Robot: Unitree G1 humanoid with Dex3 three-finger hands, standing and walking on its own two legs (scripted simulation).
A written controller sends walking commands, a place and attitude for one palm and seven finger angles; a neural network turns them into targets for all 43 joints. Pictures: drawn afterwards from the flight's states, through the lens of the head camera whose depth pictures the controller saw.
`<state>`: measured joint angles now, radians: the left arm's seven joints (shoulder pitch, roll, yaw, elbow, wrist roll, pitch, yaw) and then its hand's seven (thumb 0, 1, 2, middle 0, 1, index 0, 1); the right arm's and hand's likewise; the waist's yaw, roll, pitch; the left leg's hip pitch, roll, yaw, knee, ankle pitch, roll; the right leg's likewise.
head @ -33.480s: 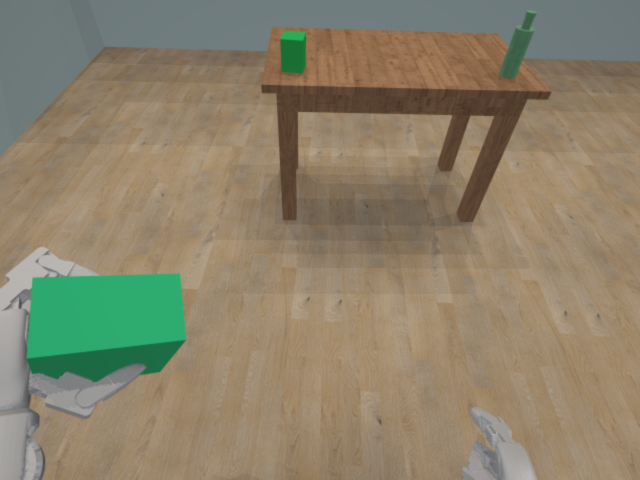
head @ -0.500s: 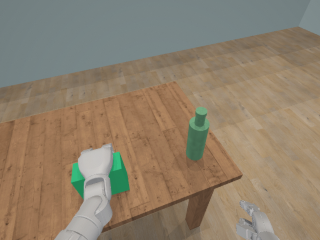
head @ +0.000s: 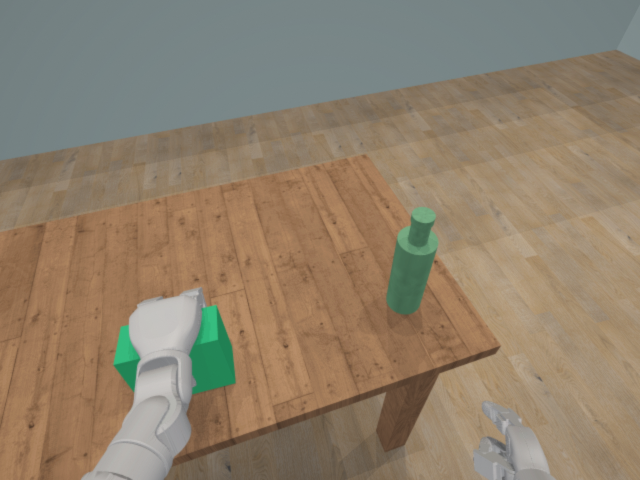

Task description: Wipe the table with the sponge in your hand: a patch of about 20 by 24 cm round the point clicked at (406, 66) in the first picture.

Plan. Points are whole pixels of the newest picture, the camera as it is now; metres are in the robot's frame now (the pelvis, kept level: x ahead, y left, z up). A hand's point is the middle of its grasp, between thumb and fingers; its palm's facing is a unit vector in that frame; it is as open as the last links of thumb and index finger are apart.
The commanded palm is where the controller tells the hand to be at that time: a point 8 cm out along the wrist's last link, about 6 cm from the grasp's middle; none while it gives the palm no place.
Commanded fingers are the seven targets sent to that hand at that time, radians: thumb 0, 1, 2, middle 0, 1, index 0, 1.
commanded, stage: wipe forward along the middle lane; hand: left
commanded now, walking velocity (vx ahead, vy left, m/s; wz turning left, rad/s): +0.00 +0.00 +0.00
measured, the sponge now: (183, 362) +0.28 +0.25 -0.06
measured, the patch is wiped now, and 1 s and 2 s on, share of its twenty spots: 1.00 1.00 1.00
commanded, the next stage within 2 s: slide back across to the first lane in 1.40 s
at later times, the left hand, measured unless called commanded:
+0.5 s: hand (182, 313) +0.33 +0.26 -0.02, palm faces -0.12 +0.03 -0.99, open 10.4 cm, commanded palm +0.32 +0.25 +0.01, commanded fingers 0.00 0.10 1.30 -1.20 -1.60 -1.20 -1.60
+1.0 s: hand (186, 277) +0.40 +0.28 -0.02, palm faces -0.14 +0.04 -0.99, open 10.4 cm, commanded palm +0.38 +0.27 +0.01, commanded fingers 0.00 0.10 1.30 -1.20 -1.60 -1.20 -1.60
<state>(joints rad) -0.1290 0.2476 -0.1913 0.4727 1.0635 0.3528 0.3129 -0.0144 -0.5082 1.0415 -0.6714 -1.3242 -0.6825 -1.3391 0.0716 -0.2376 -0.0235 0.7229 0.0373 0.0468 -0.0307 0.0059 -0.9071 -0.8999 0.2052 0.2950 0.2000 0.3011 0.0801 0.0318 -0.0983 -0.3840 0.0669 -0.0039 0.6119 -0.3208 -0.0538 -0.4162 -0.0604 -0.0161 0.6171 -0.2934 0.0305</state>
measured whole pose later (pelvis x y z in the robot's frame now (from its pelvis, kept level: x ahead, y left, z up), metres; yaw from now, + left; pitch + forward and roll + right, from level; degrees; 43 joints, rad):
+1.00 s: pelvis -0.03 -0.02 -0.02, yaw -1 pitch +17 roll +0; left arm -0.75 0.49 0.01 1.17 1.05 0.19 0.37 0.02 -0.55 1.06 -0.72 -1.28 -0.72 -1.31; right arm 0.22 -0.27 -0.02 0.79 0.04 0.01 -0.05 0.00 -0.91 -0.90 0.21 0.30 0.20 0.30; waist -0.06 0.04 -0.12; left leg -0.75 0.09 -0.04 0.76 -0.32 -0.04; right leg -0.78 -0.01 -0.01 0.75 -0.27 0.00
